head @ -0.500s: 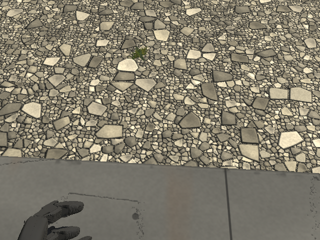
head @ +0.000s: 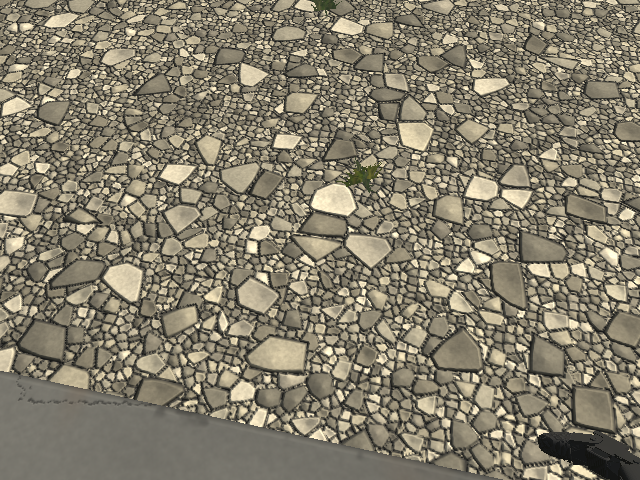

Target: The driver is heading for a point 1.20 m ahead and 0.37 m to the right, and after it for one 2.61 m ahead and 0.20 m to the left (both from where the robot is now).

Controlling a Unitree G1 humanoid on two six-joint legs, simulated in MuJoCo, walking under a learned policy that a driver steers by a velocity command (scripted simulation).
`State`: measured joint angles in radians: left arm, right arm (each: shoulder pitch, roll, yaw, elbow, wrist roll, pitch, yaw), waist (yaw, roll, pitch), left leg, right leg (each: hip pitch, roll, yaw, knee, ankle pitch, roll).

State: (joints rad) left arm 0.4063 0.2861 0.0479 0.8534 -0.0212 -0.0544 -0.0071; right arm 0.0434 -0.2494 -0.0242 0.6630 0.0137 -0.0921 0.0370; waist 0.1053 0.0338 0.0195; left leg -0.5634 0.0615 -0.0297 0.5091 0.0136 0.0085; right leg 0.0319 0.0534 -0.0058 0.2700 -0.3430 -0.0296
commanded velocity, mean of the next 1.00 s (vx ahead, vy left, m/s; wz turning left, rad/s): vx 0.34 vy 0.00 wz -0.49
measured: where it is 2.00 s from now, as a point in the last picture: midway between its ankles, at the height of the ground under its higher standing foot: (506, 350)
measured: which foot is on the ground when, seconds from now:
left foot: up 0.00-0.02, down 0.04-0.50, up 0.52-0.96, down 0.98-1.00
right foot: down 0.00-0.06, up 0.08-0.48, down 0.50-0.98, up 1.00-1.00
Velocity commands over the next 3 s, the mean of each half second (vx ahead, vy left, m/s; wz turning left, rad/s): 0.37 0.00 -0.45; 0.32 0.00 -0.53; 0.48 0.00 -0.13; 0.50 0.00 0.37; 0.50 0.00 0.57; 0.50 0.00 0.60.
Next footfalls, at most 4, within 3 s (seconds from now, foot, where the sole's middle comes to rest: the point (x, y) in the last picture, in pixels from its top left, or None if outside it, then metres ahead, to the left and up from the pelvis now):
0.04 left None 0.20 0.14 -0.77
0.50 right None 0.38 -0.14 -0.77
0.98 left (351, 448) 0.53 0.03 -0.77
1.44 right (532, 419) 0.63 -0.34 -0.77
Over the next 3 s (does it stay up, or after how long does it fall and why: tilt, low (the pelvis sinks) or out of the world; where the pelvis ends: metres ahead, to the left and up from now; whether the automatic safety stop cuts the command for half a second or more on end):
stays up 1.36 -0.38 -0.02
